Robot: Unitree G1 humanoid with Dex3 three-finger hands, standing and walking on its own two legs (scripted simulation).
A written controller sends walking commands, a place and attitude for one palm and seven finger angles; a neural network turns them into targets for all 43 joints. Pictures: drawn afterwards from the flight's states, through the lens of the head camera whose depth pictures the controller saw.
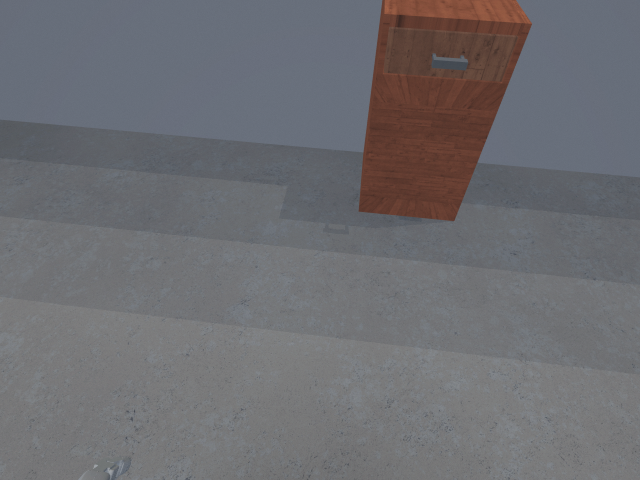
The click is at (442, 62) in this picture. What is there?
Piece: drawer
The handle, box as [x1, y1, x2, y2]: [431, 53, 467, 69]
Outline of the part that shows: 432,54 432,67 453,69 465,69 467,60 462,55 459,58 436,57 435,53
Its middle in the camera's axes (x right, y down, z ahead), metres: +0.40 -0.56 +1.22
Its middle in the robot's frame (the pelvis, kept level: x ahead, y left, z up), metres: +1.31 -0.35 -0.04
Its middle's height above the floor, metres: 0.73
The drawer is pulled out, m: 0.00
